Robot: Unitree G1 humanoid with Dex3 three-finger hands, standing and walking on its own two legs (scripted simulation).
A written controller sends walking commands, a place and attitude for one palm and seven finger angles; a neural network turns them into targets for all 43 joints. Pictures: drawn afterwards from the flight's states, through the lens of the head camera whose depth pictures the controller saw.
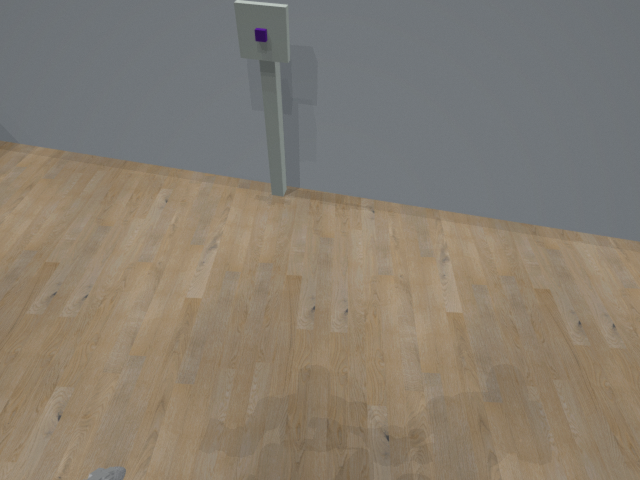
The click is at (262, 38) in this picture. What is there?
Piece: button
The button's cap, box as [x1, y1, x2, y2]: [255, 28, 266, 41]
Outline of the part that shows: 256,28 256,40 265,41 266,29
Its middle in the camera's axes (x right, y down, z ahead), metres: -0.21 -0.70 +1.33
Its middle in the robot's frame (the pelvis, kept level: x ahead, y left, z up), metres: +1.46 +0.28 -0.01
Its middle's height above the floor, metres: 0.76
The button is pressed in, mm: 0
